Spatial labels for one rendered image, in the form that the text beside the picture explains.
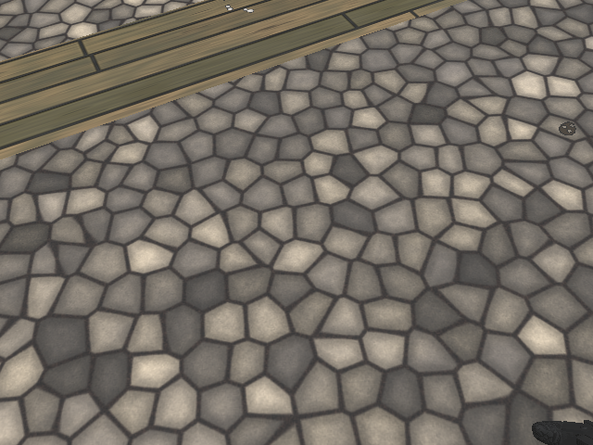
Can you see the right robot hand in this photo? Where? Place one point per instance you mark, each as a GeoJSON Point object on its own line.
{"type": "Point", "coordinates": [564, 433]}

